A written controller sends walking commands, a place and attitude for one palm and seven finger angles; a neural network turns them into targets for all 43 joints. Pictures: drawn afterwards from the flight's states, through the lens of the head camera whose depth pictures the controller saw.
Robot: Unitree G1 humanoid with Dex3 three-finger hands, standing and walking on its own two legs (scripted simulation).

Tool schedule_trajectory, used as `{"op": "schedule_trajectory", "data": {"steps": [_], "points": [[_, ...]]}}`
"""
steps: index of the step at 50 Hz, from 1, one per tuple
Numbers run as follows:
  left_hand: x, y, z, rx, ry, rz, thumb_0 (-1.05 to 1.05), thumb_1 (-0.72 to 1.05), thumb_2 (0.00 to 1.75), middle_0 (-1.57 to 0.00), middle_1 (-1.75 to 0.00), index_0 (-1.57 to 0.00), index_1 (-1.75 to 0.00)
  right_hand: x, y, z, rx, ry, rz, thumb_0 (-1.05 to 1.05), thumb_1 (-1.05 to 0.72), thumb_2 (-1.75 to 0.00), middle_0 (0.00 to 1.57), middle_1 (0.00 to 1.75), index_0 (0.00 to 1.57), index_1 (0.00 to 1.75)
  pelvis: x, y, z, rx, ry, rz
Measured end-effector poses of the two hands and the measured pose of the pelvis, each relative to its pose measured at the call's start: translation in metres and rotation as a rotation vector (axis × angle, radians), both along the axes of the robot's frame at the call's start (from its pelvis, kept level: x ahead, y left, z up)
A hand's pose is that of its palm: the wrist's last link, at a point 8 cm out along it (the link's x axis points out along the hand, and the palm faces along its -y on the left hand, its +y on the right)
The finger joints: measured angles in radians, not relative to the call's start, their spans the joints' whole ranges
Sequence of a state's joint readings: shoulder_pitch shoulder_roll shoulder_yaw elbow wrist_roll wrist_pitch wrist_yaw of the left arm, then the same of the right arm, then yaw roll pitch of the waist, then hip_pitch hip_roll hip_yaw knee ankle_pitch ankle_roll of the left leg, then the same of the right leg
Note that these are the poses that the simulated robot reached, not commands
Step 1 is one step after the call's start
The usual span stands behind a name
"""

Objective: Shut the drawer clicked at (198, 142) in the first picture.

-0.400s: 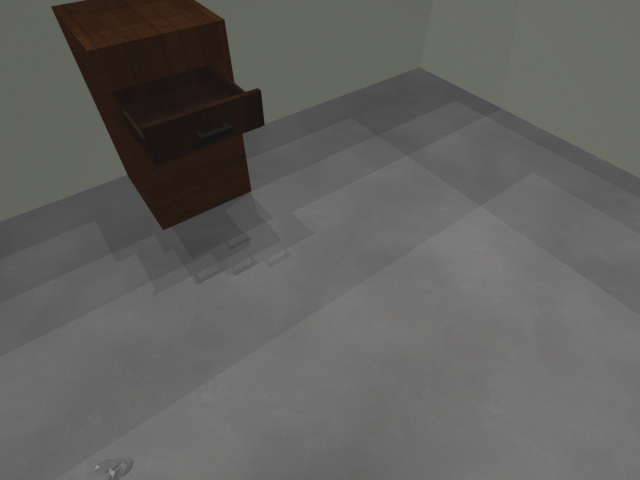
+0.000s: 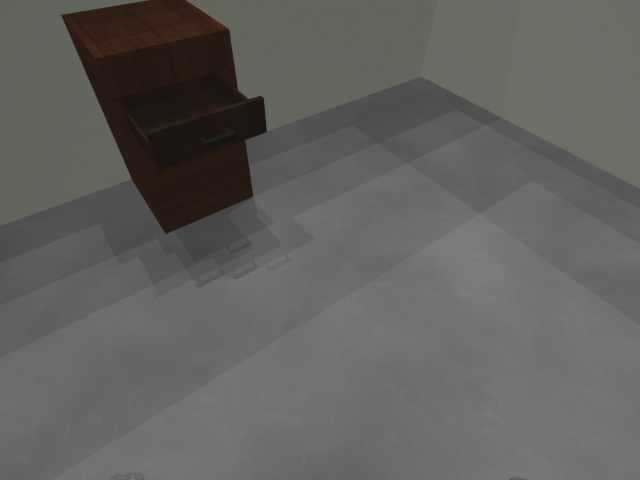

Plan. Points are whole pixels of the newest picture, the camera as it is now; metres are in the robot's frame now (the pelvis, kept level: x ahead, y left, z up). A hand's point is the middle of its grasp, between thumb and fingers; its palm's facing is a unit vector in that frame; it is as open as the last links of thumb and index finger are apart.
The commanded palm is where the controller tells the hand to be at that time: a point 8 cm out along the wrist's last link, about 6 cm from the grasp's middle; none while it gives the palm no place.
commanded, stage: stand and wait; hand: left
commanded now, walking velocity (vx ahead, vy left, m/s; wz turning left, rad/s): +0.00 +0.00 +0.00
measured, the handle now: (217, 137) +1.10 +0.39 -0.21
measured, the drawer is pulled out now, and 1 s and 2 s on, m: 0.25 0.25 0.25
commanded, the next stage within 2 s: look at it before walking up in 0.76 s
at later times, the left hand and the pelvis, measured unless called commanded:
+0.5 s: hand out of the picture +0.05 +0.23 -0.16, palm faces -0.04 -0.95 -0.31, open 7.3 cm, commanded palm none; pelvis -0.02 +0.00 +0.00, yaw -1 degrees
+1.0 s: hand out of the picture +0.04 +0.24 -0.16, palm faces -0.05 -0.95 -0.31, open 7.3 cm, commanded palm none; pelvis -0.02 +0.00 +0.00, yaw -1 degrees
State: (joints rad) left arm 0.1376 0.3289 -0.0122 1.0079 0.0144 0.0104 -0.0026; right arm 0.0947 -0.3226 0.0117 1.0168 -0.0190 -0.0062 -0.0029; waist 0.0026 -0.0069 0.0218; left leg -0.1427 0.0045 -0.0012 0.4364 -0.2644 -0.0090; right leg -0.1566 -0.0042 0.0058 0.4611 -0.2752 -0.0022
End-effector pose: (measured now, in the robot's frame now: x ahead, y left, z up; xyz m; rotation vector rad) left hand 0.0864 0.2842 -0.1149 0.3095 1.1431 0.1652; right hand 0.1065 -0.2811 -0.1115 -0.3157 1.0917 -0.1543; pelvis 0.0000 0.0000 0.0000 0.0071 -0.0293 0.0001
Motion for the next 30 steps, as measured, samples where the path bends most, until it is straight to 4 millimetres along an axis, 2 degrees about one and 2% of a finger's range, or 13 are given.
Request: {"op": "schedule_trajectory", "data": {"steps": [7, 13, 20, 30], "points": [[-0.026, -0.002, -0.004, -0.003, 0.063, 0.017, 0.01, 0.91, 0.90, -0.20, -0.30, -0.21, -0.30, -0.030, -0.006, -0.005, -0.003, 0.075, -0.027, 0.00, -0.90, -0.90, 0.20, 0.30, 0.21, 0.30, -0.006, -0.003, 0.002, -0.002, -0.005, -0.001], [-0.039, -0.003, -0.006, -0.005, 0.092, 0.022, 0.01, 0.91, 0.90, -0.20, -0.30, -0.21, -0.30, -0.053, -0.008, -0.008, 0.000, 0.122, -0.047, 0.00, -0.90, -0.90, 0.20, 0.30, 0.21, 0.30, -0.012, -0.004, 0.003, -0.003, -0.008, -0.004], [-0.043, -0.005, -0.005, -0.008, 0.087, 0.018, 0.01, 0.91, 0.90, -0.20, -0.30, -0.21, -0.30, -0.068, -0.007, -0.009, 0.006, 0.138, -0.062, 0.00, -0.90, -0.90, 0.20, 0.30, 0.21, 0.30, -0.018, -0.004, 0.004, -0.004, -0.013, -0.007], [-0.042, -0.005, -0.005, -0.014, 0.068, 0.006, 0.01, 0.91, 0.90, -0.20, -0.30, -0.21, -0.30, -0.077, -0.002, -0.009, 0.014, 0.132, -0.069, 0.00, -0.90, -0.90, 0.20, 0.30, 0.20, 0.30, -0.024, -0.002, 0.004, -0.004, -0.013, -0.011]]}}
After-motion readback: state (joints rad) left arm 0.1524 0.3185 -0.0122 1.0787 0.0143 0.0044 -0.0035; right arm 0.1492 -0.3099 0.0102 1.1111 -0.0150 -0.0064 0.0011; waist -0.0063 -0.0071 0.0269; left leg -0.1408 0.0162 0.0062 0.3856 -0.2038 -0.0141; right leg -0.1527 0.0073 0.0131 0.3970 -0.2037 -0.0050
